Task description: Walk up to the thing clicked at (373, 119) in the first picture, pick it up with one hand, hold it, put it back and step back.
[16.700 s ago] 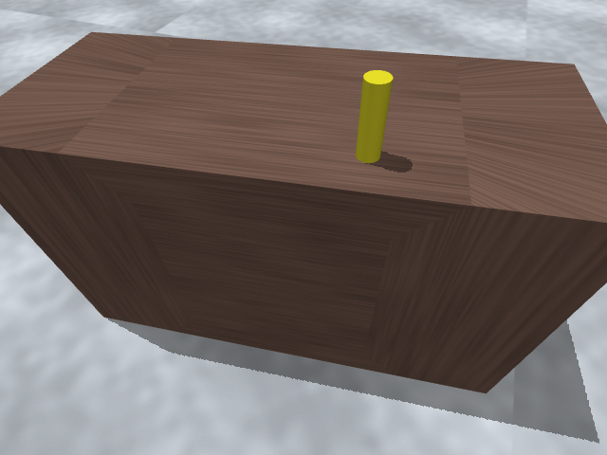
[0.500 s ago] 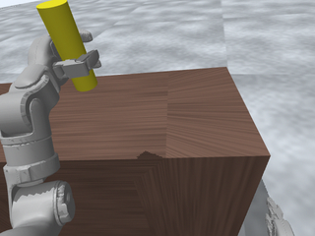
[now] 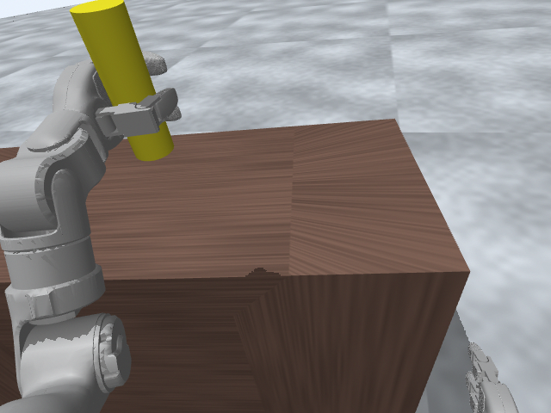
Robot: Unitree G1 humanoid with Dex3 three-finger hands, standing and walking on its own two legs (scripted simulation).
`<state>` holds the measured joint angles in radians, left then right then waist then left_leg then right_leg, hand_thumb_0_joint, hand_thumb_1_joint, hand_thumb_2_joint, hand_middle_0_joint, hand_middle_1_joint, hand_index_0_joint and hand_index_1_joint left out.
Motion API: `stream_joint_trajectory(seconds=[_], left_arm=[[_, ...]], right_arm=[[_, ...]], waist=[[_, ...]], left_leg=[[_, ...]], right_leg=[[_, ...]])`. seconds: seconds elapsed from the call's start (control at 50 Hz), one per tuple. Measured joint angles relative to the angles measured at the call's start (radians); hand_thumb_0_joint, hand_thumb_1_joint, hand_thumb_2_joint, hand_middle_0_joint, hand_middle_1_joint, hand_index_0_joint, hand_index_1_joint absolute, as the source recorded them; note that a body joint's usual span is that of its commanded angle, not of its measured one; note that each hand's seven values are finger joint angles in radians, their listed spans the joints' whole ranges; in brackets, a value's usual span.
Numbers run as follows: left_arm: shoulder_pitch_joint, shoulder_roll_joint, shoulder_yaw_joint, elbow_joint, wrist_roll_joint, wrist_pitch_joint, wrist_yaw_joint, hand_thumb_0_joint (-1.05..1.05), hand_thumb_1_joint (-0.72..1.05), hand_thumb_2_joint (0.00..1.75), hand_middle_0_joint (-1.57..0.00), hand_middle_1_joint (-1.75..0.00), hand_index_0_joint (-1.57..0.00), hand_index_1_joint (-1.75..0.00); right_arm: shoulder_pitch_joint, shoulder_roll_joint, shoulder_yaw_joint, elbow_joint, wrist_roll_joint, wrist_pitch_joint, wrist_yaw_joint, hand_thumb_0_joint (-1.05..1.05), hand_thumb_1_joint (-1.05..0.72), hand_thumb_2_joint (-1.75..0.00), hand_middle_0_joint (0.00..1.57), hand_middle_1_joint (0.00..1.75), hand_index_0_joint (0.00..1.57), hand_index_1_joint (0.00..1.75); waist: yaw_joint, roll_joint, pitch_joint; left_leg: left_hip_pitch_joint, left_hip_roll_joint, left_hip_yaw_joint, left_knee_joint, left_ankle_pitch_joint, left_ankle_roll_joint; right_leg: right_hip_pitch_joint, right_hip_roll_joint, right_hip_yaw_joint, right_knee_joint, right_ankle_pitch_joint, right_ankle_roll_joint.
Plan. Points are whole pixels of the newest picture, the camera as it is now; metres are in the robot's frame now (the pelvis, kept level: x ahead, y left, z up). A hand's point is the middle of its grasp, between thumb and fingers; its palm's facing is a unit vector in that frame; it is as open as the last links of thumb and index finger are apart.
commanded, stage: hold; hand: left
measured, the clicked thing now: (130, 88) +0.34 +0.17 +0.37
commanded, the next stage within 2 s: crouch in 1.60 s
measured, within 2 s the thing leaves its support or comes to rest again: neither
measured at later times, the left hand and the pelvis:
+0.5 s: hand (149, 103) +0.34 +0.15 +0.35, palm faces +0.12 -0.99 -0.02, open 6.3 cm; pelvis +0.00 +0.00 +0.00, yaw +0 degrees
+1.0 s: hand (150, 96) +0.34 +0.15 +0.36, palm faces +0.13 -0.99 -0.03, open 6.3 cm; pelvis +0.00 +0.00 +0.00, yaw +0 degrees
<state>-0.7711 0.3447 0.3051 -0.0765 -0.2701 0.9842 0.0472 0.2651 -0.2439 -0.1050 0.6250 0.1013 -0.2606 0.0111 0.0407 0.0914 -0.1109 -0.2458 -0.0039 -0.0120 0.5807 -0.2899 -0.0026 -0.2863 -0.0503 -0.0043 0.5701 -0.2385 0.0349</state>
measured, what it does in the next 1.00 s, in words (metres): stands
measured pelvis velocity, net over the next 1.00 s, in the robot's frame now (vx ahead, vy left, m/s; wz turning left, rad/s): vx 0.00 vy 0.00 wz -0.01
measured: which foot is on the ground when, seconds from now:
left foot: down 0.00-1.00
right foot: down 0.00-1.00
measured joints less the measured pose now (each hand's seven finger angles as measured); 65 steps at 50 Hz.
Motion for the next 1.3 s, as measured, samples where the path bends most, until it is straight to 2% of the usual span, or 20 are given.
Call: stream_joint_trajectory(seconds=[0.3,0.54,0.68,0.84,1.04,1.16,1.3], left_arm=[[-0.024,0.005,0.004,0.034,0.003,-0.013,0.008,-0.01,0.03,1.14,-0.95,-1.1,-0.96,-1.1],[0.012,-0.012,-0.001,-0.032,-0.009,-0.001,0.008,-0.01,0.03,1.14,-0.95,-1.1,-0.96,-1.1],[-0.027,-0.005,-0.001,0.034,-0.001,-0.005,0.024,-0.01,0.03,1.15,-0.95,-1.1,-0.96,-1.1],[-0.019,-0.002,-0.01,0.035,0.008,-0.016,0.017,-0.01,0.03,1.15,-0.95,-1.11,-0.96,-1.1],[-0.019,-0.001,-0.006,0.0,0.0,-0.009,0.008,-0.01,0.03,1.14,-0.95,-1.11,-0.96,-1.1],[-0.026,-0.001,0.002,0.027,-0.005,-0.001,0.01,-0.01,0.03,1.15,-0.95,-1.11,-0.96,-1.1],[0.016,-0.017,-0.009,0.014,-0.005,-0.005,0.009,-0.01,0.03,1.14,-0.94,-1.11,-0.95,-1.1]], right_arm=[[-0.004,0.002,0.0,0.012,0.001,-0.004,-0.004,-0.01,0.56,-0.05,0.05,0.05,0.05,0.05],[-0.007,0.008,0.006,0.015,-0.002,-0.007,-0.006,-0.01,0.56,-0.05,0.05,0.05,0.05,0.05],[-0.016,0.009,0.009,0.024,-0.003,-0.007,-0.008,-0.01,0.56,-0.05,0.05,0.05,0.05,0.05],[0.003,0.006,0.018,-0.011,-0.001,-0.007,-0.004,-0.01,0.56,-0.05,0.05,0.05,0.05,0.05],[0.0,0.015,0.025,0.002,-0.005,-0.011,-0.002,-0.01,0.56,-0.05,0.05,0.05,0.05,0.05],[-0.004,0.015,0.025,0.01,-0.003,-0.004,-0.002,-0.01,0.56,-0.05,0.05,0.05,0.05,0.05],[-0.004,0.015,0.028,0.0,-0.001,-0.006,0.0,-0.01,0.56,-0.05,0.05,0.05,0.05,0.05]], waist=[[-0.001,0.002,-0.001],[0.001,0.006,0.006],[-0.003,0.001,0.0],[-0.003,-0.003,0.007],[-0.003,0.004,0.01],[0.001,0.01,0.004],[-0.001,0.005,0.003]], left_leg=[[0.002,0.002,0.003,0.001,0.001,0.0],[0.006,0.003,0.001,0.001,0.0,-0.001],[0.007,0.001,-0.001,-0.001,0.002,-0.001],[0.012,0.003,0.003,-0.007,0.006,-0.003],[0.01,0.007,0.002,-0.004,0.006,-0.005],[0.014,0.006,0.001,-0.008,0.008,-0.006],[0.015,0.004,-0.002,-0.014,0.013,-0.007]], right_leg=[[0.002,0.002,0.003,-0.002,0.004,0.001],[0.007,0.003,0.001,-0.002,0.003,-0.001],[0.007,0.001,0.0,0.0,0.001,-0.001],[0.009,0.003,0.003,-0.004,0.007,-0.002],[0.009,0.008,0.002,-0.006,0.01,-0.004],[0.011,0.006,0.001,-0.006,0.008,-0.006],[0.01,0.005,-0.002,-0.003,0.007,-0.007]])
